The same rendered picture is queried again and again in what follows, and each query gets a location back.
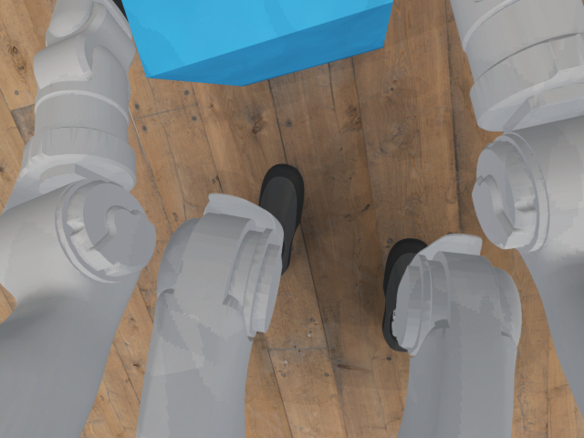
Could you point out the robot left forearm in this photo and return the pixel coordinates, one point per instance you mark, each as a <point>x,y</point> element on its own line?
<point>82,102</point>

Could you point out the robot right forearm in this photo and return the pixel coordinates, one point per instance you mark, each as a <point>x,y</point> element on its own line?
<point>526,58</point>

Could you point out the robot foot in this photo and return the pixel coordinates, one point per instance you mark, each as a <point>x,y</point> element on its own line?
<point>282,194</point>
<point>400,256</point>

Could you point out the right robot upper arm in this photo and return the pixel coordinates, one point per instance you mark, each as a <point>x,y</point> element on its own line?
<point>529,195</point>

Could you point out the robot left foot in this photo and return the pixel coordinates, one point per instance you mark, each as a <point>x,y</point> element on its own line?
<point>282,194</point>

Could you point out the carton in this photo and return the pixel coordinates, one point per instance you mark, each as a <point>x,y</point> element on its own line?
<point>242,42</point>

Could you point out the robot right foot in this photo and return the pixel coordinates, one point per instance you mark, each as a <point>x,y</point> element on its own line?
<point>400,256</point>

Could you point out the left robot upper arm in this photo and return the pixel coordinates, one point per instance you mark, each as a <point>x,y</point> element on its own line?
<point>71,258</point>

